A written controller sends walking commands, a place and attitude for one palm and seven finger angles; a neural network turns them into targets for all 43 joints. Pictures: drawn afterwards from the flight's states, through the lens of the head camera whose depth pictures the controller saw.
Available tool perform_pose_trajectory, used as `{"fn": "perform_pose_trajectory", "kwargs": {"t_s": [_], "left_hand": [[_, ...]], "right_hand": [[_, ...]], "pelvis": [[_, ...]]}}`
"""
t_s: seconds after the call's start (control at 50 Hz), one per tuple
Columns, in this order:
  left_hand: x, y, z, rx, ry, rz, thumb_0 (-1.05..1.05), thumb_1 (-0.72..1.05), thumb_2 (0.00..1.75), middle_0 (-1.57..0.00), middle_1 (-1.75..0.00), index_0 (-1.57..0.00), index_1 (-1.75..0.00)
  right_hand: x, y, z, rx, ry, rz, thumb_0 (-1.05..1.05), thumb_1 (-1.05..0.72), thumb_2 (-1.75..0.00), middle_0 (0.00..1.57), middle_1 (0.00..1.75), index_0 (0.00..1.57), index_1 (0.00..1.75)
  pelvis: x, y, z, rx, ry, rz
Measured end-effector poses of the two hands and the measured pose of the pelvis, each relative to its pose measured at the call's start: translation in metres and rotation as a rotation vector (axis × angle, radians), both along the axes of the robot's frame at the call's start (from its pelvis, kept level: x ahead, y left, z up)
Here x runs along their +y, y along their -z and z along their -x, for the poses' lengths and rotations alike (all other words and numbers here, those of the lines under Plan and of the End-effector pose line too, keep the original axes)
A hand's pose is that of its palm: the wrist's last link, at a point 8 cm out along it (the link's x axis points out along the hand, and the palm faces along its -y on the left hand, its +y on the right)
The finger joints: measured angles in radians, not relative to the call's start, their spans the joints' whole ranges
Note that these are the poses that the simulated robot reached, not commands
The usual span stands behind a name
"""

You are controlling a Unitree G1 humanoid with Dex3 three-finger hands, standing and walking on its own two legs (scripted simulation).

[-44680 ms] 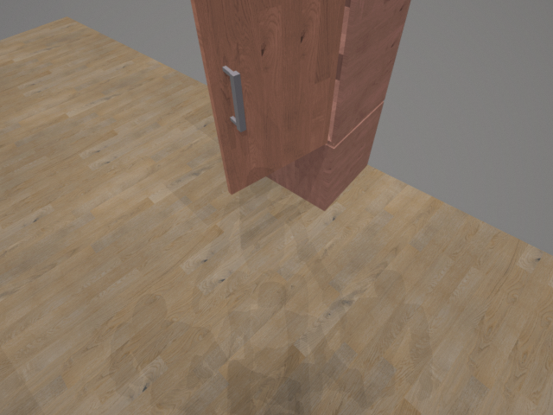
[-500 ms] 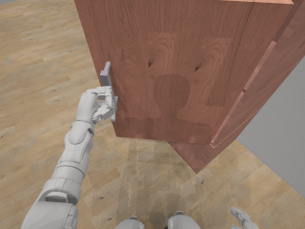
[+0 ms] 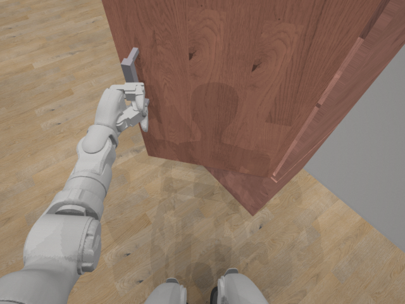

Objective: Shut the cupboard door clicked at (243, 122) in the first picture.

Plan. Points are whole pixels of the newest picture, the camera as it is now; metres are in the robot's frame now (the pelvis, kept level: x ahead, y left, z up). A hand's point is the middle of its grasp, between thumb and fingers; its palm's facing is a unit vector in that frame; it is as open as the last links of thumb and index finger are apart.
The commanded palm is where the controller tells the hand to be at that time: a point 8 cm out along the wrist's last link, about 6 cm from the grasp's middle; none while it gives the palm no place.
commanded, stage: push the door shut along its arc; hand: left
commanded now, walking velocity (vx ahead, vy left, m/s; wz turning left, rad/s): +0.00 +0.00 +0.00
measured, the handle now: (138, 86) +0.55 +0.13 +0.08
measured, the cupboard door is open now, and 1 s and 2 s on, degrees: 38 26 22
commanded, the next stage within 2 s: pull the fist back off the door in 1.06 s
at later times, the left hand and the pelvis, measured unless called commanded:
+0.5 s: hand (171, 91) +0.53 +0.05 +0.08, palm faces -0.35 -0.94 +0.01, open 3.2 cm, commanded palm +0.53 +0.10 +0.08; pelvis +0.01 +0.00 -0.01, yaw -1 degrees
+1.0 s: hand (186, 77) +0.57 +0.02 +0.08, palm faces -0.43 -0.90 -0.02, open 3.0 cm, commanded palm +0.58 +0.06 +0.08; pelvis +0.01 -0.02 -0.02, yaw -2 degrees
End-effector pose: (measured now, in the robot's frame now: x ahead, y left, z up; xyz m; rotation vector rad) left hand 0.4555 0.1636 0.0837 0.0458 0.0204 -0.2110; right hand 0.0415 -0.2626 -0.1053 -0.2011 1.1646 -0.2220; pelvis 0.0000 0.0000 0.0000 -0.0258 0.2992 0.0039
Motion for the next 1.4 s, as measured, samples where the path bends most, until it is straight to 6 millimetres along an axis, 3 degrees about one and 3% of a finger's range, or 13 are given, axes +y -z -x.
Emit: {"fn": "perform_pose_trajectory", "kwargs": {"t_s": [0.26,0.4,0.5,0.64,0.82,1.18,1.3,1.4], "left_hand": [[-0.008,0.000,-0.036,0.013,0.058,-0.014,-0.02,1.05,1.05,-1.30,-1.50,-1.30,-1.50],[-0.041,0.004,-0.057,0.044,0.157,0.017,0.00,0.97,0.97,-1.30,-1.50,-1.30,-1.50],[-0.052,0.005,-0.073,0.042,0.142,0.038,0.01,0.93,0.93,-1.30,-1.50,-1.30,-1.50],[-0.057,0.003,-0.080,0.043,0.166,-0.014,0.02,0.91,0.91,-1.30,-1.50,-1.30,-1.50],[-0.084,-0.004,-0.103,0.070,0.219,0.020,0.02,0.90,0.91,-1.30,-1.50,-1.30,-1.50],[-0.090,-0.004,-0.122,0.095,0.252,-0.018,-0.02,0.89,0.94,-1.30,-1.50,-1.30,-1.50],[-0.091,0.008,-0.124,0.116,-0.088,0.157,0.00,0.80,0.90,-1.30,-1.50,-1.30,-1.50],[-0.097,0.011,-0.110,-0.009,-0.274,0.023,0.01,0.83,0.89,-1.30,-1.50,-1.30,-1.50]], "right_hand": [[-0.004,0.005,0.017,0.066,0.008,0.027,0.00,-0.91,-0.90,0.20,0.30,0.20,0.30],[-0.004,0.006,0.026,0.098,0.044,0.035,0.00,-0.91,-0.90,0.20,0.30,0.20,0.30],[-0.001,0.006,0.033,0.106,0.079,0.027,0.00,-0.91,-0.90,0.20,0.30,0.20,0.30],[0.005,0.009,0.046,0.154,0.114,-0.012,0.00,-0.91,-0.90,0.20,0.30,0.20,0.30],[-0.003,0.007,0.054,0.183,0.127,0.016,0.00,-0.91,-0.90,0.20,0.30,0.20,0.30],[-0.021,0.014,0.070,0.230,0.130,0.061,0.00,-0.91,-0.90,0.20,0.30,0.20,0.30],[-0.015,0.016,0.071,0.218,0.087,0.019,0.00,-0.91,-0.90,0.20,0.30,0.20,0.30],[-0.004,0.024,0.074,0.219,0.059,-0.064,0.00,-0.91,-0.90,0.20,0.30,0.20,0.30]], "pelvis": [[0.000,0.009,0.002,0.057,-0.014,0.014],[0.001,0.012,-0.005,0.087,-0.002,0.017],[0.001,0.013,-0.009,0.102,0.018,0.014],[-0.002,0.012,-0.015,0.105,0.030,0.008],[-0.009,0.015,-0.015,0.128,0.024,0.009],[-0.021,0.028,-0.007,0.171,0.018,0.012],[-0.022,0.030,-0.006,0.197,0.023,0.009],[-0.022,0.031,-0.008,0.202,0.036,-0.003]]}}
